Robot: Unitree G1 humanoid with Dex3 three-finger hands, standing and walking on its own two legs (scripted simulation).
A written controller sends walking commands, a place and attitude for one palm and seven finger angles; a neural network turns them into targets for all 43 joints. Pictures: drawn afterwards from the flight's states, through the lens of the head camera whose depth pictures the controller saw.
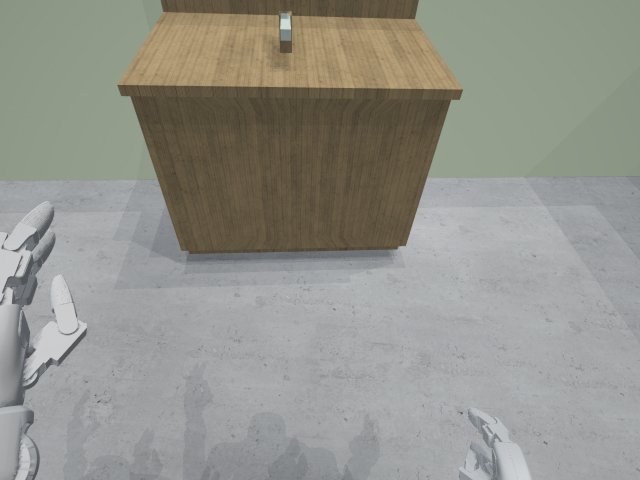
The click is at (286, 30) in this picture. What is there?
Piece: tap's lever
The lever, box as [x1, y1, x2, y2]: [280, 26, 290, 40]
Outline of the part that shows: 280,26 281,40 290,40 290,26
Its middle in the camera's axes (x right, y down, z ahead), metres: -0.10 -0.54 +1.02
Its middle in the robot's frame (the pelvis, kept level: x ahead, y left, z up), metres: +1.13 +0.17 +0.10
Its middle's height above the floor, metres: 0.87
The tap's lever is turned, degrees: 0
